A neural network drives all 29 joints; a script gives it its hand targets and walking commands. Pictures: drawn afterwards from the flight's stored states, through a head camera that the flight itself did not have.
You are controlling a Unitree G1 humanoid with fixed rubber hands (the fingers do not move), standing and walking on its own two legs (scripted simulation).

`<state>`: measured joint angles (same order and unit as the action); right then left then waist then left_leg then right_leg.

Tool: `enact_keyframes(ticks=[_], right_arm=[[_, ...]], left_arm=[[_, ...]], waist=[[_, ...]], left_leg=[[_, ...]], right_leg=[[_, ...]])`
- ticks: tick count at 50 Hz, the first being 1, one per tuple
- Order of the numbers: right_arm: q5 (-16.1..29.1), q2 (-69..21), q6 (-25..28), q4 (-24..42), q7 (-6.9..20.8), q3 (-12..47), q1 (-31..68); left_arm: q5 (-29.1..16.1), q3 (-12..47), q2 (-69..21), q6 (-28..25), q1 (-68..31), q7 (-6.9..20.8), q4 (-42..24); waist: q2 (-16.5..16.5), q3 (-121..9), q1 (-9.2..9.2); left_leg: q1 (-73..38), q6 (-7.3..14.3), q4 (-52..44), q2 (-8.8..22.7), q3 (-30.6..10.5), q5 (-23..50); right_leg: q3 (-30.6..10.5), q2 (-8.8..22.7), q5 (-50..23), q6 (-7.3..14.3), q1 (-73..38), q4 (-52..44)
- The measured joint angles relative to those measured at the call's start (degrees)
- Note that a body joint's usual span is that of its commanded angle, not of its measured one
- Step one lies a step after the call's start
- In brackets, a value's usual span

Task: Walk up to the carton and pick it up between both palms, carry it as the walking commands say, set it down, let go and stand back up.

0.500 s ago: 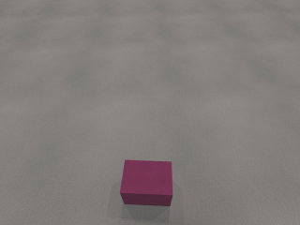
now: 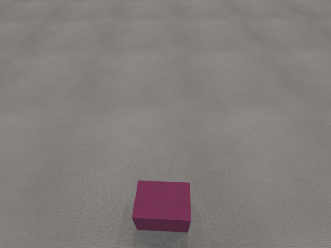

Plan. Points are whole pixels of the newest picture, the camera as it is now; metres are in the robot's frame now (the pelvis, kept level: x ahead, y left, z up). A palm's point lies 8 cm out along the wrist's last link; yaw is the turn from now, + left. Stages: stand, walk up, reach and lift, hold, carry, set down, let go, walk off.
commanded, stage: walk up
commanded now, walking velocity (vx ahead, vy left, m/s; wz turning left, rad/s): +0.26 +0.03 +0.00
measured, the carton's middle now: (163, 206) +0.46 +0.05 -0.67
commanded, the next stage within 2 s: stand in 1.38 s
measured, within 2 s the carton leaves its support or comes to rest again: neither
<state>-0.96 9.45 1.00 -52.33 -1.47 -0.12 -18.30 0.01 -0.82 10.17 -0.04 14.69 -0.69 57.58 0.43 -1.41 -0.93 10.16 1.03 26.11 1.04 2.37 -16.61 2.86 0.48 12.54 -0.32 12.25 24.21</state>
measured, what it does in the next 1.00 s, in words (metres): steps on the spot: left foot, then right foot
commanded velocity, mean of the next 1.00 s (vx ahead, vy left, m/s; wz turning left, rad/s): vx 0.11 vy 0.05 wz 0.00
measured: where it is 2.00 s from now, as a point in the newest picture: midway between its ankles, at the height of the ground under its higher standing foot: outside the picture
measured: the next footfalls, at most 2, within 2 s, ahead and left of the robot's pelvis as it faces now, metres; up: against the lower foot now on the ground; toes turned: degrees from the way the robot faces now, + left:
left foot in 0.60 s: +0.17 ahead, +0.15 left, +0.00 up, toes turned +1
right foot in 0.92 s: +0.12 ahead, -0.11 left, +0.00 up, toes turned +0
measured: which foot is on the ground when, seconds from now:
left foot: down 0.00-0.22, up 0.24-0.58, down 0.60-1.00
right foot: down 0.00-0.62, up 0.64-0.90, down 0.92-1.00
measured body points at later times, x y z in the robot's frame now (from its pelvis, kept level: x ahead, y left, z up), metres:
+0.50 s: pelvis +0.08 +0.00 +0.01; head +0.12 -0.04 +0.45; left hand +0.01 +0.24 -0.12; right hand +0.16 -0.24 -0.16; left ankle +0.10 +0.16 -0.68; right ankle +0.00 -0.12 -0.74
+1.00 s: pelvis +0.10 +0.02 -0.01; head +0.10 +0.01 +0.44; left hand +0.08 +0.26 -0.16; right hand +0.17 -0.22 -0.15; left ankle +0.15 +0.15 -0.74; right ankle +0.08 -0.11 -0.74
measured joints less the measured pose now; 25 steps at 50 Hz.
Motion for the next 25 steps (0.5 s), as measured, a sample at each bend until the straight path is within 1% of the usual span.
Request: enact_keyframes(ticks=[1,2,4,5,9,11,12,14,16,18,22,25], right_arm=[[0.0,0.0,-0.1,0.0,0.0,-0.1,0.0],[0.0,0.0,-0.3,0.0,0.0,-0.4,-0.2],[0.0,0.4,-0.9,0.0,0.1,-0.8,-0.9],[0.0,0.6,-1.0,0.0,0.1,-1.0,-1.1],[0.0,1.7,-1.1,-0.1,0.1,-1.6,-1.1],[0.0,2.0,-1.1,-0.4,0.2,-2.0,-1.1],[0.0,2.2,-1.1,-0.4,0.2,-2.1,-1.1],[0.0,2.6,-1.3,-0.5,0.4,-2.4,-0.9],[0.0,3.2,-1.3,-0.4,0.8,-2.8,-0.1],[0.0,3.6,-1.1,-0.4,1.3,-3.2,1.0],[0.0,3.7,-1.0,-0.4,1.8,-3.0,3.5],[0.0,3.3,-1.2,-0.4,1.9,-2.1,5.2]], left_arm=[[0.0,0.0,0.0,0.0,0.1,0.0,0.2],[0.0,0.0,0.0,0.2,0.3,0.0,0.2],[0.0,0.0,0.0,0.6,0.9,0.0,0.2],[0.0,0.0,0.0,0.6,0.9,0.0,0.1],[0.0,0.0,0.0,-0.6,1.0,0.1,-0.1],[0.0,0.0,0.0,-1.2,1.4,0.1,-0.1],[0.0,0.0,0.0,-1.6,1.9,0.1,0.0],[0.0,0.0,0.0,-2.1,3.3,0.1,0.3],[0.0,0.0,0.0,-2.4,5.1,0.0,0.7],[0.0,0.0,0.0,-2.9,6.6,-0.1,1.1],[0.0,0.0,0.0,-3.5,9.1,-0.6,2.2],[0.0,0.0,0.0,-3.1,10.5,-0.7,2.9]], waist=[[0.0,-0.1,0.01],[0.0,-0.4,0.02],[0.0,-1.7,0.02],[0.0,-1.8,0.02],[0.0,-0.4,0.0],[0.0,-0.3,-0.01],[-0.1,-0.3,-0.07],[-0.2,-1.1,-0.16],[-0.2,-1.5,-0.14],[-0.1,-0.9,-0.1],[-0.1,1.2,-0.29],[-0.1,2.9,-0.34]], left_leg=[[-0.1,0.0,0.0,0.0,0.0,0.0],[-0.4,0.0,0.0,0.0,0.0,-0.3],[-0.5,0.0,0.0,-0.1,0.0,-2.5],[-0.5,0.0,0.0,-0.1,0.0,-2.9],[-0.8,0.0,0.0,-0.1,0.0,-1.6],[-0.9,-0.1,0.2,-0.1,0.0,-1.9],[-0.4,-0.1,1.8,-0.2,0.1,-2.9],[3.8,-0.1,11.3,-0.5,0.2,-4.4],[8.4,-0.1,19.7,-0.7,0.1,-4.5],[12.0,-0.1,23.6,-0.6,0.1,-4.6],[17.4,-0.1,24.5,-0.6,0.0,-4.6],[18.9,-0.1,23.0,-0.6,0.0,-4.4]], right_leg=[[0.0,0.0,0.5,0.0,0.1,0.4],[0.0,0.1,2.7,0.0,0.2,1.5],[0.0,0.1,9.6,0.0,0.9,4.0],[0.0,0.2,11.2,0.0,1.3,4.9],[0.2,0.7,10.9,0.0,1.7,6.6],[0.2,0.7,7.7,0.2,1.7,6.3],[0.3,0.9,5.1,0.7,1.7,5.9],[0.4,1.5,5.1,1.4,1.5,5.6],[0.3,2.6,6.0,1.4,0.5,3.7],[0.2,4.0,5.9,1.1,-0.7,1.8],[0.2,6.4,6.0,0.1,-3.1,0.2],[0.1,6.9,6.0,-0.1,-4.9,0.2]])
